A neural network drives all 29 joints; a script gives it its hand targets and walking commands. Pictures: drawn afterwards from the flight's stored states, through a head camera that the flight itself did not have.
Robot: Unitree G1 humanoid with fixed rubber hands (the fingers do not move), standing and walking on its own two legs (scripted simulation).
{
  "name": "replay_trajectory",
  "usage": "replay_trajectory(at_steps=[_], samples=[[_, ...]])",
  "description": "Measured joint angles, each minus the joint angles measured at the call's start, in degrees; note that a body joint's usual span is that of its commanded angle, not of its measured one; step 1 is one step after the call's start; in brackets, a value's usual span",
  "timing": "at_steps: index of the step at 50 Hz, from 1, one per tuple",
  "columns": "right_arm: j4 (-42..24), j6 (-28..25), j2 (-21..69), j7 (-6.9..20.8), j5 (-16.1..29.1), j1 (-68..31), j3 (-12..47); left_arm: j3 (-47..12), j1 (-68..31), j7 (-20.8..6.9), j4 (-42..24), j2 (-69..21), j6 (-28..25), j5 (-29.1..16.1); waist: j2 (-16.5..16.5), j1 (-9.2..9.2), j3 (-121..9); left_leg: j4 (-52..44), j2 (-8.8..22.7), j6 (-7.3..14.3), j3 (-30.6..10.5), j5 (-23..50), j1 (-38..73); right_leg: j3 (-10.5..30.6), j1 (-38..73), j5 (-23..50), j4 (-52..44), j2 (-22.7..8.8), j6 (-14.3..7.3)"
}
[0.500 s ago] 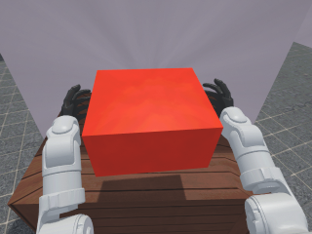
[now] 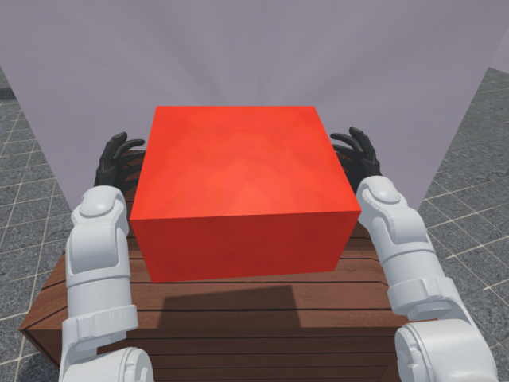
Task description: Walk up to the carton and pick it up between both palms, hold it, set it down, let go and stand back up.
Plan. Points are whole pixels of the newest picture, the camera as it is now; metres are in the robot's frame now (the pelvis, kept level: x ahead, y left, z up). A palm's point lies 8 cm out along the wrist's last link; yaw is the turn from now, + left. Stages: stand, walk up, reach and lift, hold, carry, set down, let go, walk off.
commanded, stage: set down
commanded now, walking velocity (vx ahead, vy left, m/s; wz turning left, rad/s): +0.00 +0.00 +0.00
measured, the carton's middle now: (241, 185) +0.40 +0.02 +0.15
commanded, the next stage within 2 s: none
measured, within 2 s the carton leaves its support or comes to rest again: neither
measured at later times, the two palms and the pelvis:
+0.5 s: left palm (123, 204) +0.35 +0.21 +0.15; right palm (355, 203) +0.37 -0.17 +0.13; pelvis +0.01 +0.00 +0.00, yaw +1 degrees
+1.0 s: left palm (123, 220) +0.36 +0.22 +0.11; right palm (343, 209) +0.38 -0.16 +0.10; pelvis +0.01 +0.00 +0.00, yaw +1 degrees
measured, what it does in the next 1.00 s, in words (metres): stands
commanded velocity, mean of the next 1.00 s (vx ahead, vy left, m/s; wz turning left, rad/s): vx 0.00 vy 0.00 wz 0.00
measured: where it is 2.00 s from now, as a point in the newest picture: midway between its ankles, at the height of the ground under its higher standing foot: outside the picture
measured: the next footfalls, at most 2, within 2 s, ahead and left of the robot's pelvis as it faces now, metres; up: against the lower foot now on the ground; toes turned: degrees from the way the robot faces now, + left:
none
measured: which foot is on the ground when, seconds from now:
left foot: down 0.00-1.00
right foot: down 0.00-1.00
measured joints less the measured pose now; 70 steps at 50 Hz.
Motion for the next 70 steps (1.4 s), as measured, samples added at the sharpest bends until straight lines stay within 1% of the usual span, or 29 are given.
replay_trajectory(at_steps=[8,11,14,17,23,26,30,37,41,48,51,55,59,64,70], samples=[[1.0,-8.2,2.7,1.0,-5.8,2.7,-2.6,0.7,-0.5,-1.5,3.6,-0.1,-8.2,1.1,-0.8,0.92,1.1,-0.4,-0.3,0.0,-0.5,0.1,1.5,-0.7,1.4,-0.4,0.1,-0.3,0.0],[3.2,-11.1,3.6,1.6,-8.1,3.1,-3.7,0.9,-0.7,-1.9,5.8,-0.2,-10.5,2.1,-1.3,1.19,2.1,-0.8,-0.5,0.0,-0.6,0.2,2.4,-0.9,2.3,-0.6,0.1,-0.5,0.0],[5.2,-13.5,4.1,2.4,-9.1,3.8,-4.3,0.5,-0.3,-1.9,7.0,-0.3,-11.8,2.6,-1.8,1.5,3.4,-0.8,-0.5,0.0,-0.5,0.2,2.7,-1.0,2.6,-0.7,0.1,-0.5,-0.1],[6.0,-16.0,4.0,2.5,-9.4,5.3,-4.4,-0.8,0.7,-1.3,7.5,-0.2,-13.2,2.0,-1.9,1.66,4.2,-0.6,-0.5,0.0,-0.6,0.1,2.2,-1.2,2.3,-0.6,0.0,-0.6,-0.1],[7.0,-20.5,3.0,2.7,-9.0,7.5,-4.5,-3.6,2.0,1.4,9.3,-0.4,-16.8,-0.2,-1.4,2.04,4.4,0.0,-0.4,0.0,-0.5,-0.3,0.9,-1.4,1.3,-0.6,-0.2,-0.6,0.0],[7.6,-21.6,2.4,2.6,-8.8,7.6,-4.3,-4.2,2.0,2.2,10.6,-0.6,-18.3,-0.5,-1.2,2.27,3.9,-0.2,-0.3,0.0,-0.2,-0.4,0.6,-1.3,1.0,-0.6,-0.4,-0.5,0.1],[9.0,-21.8,1.8,2.5,-8.6,6.9,-3.6,-3.8,1.8,2.3,12.1,-0.9,-19.1,0.0,-1.2,2.56,3.7,-0.6,-0.2,-0.1,0.2,-0.6,1.0,-1.0,1.1,-0.7,-0.6,-0.4,0.0],[9.7,-21.7,1.5,1.9,-7.6,6.7,-1.6,-2.8,3.6,2.1,11.3,-1.1,-19.3,-0.2,-1.8,2.78,4.5,-0.8,-0.1,-0.3,0.0,-0.7,1.3,-1.5,1.6,-0.9,-1.0,-0.3,-0.2],[9.8,-22.5,2.2,1.8,-8.3,7.0,-1.8,-2.8,4.3,2.1,11.5,-0.7,-20.4,-0.9,-2.0,2.94,4.2,-0.5,0.0,-0.4,-0.3,-0.7,0.2,-1.9,0.9,-0.9,-0.9,-0.3,-0.3],[14.3,-24.2,3.6,3.0,-12.0,5.4,-5.9,-2.1,1.6,2.0,18.4,-0.5,-23.3,-0.2,-1.6,3.71,4.3,-0.8,-0.1,-0.4,-0.3,-0.1,-0.7,-2.2,-0.3,-0.5,-0.9,-0.4,-0.3],[15.1,-25.3,3.7,3.2,-12.9,5.6,-6.6,-2.2,1.3,2.2,19.9,-0.6,-24.6,-0.5,-1.1,3.86,4.3,-0.9,-0.1,-0.3,-0.1,0.2,-1.5,-2.1,-1.1,-0.2,-1.0,-0.5,-0.2],[16.1,-27.5,3.6,3.4,-13.7,6.0,-7.8,-2.5,0.5,2.7,22.8,-0.7,-27.4,-1.3,-0.7,4.28,3.4,-0.8,0.1,-0.2,0.3,0.3,-2.8,-1.9,-2.4,0.0,-1.0,-0.4,-0.1],[18.6,-28.8,3.7,3.6,-15.4,4.9,-9.4,-1.9,-1.3,2.8,27.3,-0.7,-30.1,-0.8,-1.0,4.59,3.1,-1.1,0.2,-0.2,0.7,0.4,-3.4,-1.7,-3.1,0.2,-1.1,-0.3,-0.1],[21.6,-30.1,3.6,4.2,-16.1,3.7,-10.2,-1.1,-2.3,2.9,30.9,-0.7,-32.1,-0.1,-1.6,5.21,3.2,-1.4,0.5,-0.2,1.4,0.5,-3.7,-1.3,-3.7,0.5,-1.4,-0.1,-0.3],[22.7,-32.5,3.7,4.2,-15.6,4.3,-9.4,-1.4,-0.2,3.4,31.9,-0.5,-35.6,-0.8,-1.7,5.72,2.7,-0.9,0.8,-0.3,1.7,0.1,-5.1,-1.2,-4.8,0.7,-1.8,0.1,-0.3]])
